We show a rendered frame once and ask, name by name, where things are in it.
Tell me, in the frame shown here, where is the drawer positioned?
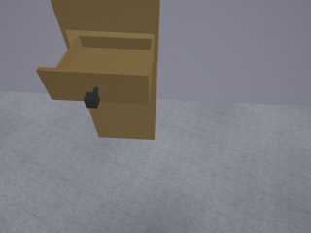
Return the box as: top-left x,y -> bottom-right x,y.
36,35 -> 154,105

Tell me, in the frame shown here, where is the cabinet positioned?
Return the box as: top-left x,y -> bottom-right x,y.
50,0 -> 161,140

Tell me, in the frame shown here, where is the handle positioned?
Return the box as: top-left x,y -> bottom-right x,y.
84,87 -> 100,109

